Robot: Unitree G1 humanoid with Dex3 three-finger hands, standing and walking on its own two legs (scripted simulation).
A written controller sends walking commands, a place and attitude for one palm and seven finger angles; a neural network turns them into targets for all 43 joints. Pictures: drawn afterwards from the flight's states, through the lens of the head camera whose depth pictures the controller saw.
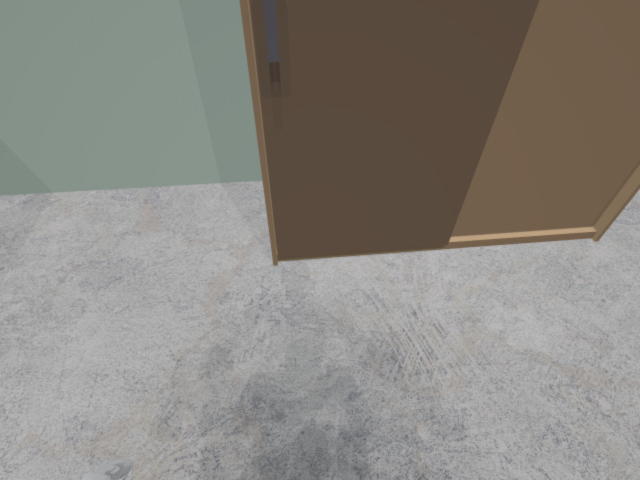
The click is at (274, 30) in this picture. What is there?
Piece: wardrobe's sliding door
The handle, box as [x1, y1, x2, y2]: [263, 0, 278, 61]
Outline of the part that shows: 263,0 268,61 278,61 274,0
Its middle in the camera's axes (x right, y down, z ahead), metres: -0.12 -0.53 +0.88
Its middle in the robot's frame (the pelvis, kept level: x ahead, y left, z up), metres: +1.02 +0.17 +0.19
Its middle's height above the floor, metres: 0.96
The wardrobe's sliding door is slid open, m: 0.00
